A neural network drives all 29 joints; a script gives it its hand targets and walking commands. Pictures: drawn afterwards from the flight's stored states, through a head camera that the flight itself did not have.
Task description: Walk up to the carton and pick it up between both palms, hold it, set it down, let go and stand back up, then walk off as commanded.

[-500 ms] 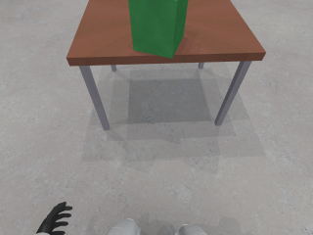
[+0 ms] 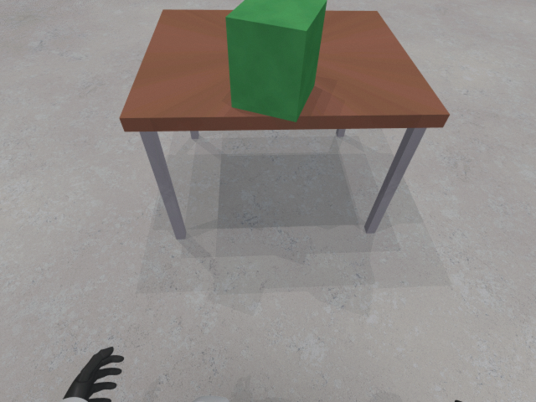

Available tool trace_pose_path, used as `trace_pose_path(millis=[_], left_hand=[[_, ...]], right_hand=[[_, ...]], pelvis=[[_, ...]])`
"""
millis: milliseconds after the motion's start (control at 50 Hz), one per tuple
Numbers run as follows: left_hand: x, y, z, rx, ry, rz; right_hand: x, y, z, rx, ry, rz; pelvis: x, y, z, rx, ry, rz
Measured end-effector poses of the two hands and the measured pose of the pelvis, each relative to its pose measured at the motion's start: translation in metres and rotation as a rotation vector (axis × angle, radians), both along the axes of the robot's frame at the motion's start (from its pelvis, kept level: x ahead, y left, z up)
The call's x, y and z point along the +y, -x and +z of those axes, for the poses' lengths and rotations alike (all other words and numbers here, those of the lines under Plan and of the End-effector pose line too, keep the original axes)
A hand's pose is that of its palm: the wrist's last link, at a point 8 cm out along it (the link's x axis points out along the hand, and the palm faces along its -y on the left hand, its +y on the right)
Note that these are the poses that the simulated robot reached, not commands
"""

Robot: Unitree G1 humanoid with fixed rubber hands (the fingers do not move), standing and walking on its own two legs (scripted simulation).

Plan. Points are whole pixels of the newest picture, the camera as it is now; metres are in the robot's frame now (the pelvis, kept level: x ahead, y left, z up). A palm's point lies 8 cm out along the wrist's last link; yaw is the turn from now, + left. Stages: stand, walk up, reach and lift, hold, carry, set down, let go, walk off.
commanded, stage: stand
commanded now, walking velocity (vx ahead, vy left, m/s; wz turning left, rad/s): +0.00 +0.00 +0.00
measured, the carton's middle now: (276, 56) +0.95 +0.03 +0.04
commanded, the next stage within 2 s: none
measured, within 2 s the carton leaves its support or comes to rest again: neither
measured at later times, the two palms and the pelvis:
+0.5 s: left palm (80, 395) +0.13 +0.28 -0.08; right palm out of the picture +0.08 -0.31 -0.10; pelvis +0.00 +0.00 +0.01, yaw +0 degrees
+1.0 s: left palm (79, 399) +0.12 +0.28 -0.08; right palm out of the picture +0.08 -0.31 -0.10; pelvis +0.00 -0.01 +0.01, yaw +0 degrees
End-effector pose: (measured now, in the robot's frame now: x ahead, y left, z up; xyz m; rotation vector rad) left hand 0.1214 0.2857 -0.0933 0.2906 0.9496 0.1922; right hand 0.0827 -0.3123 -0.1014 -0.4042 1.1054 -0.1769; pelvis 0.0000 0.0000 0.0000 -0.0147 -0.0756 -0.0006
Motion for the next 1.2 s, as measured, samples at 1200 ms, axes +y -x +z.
trace_pose_path(millis=[1200], left_hand=[[-0.006, -0.002, 0.012, 0.031, -0.004, 0.012]], right_hand=[[-0.001, 0.006, 0.004, 0.048, -0.032, -0.024]], pelvis=[[-0.008, -0.004, 0.014, 0.000, -0.007, 0.000]])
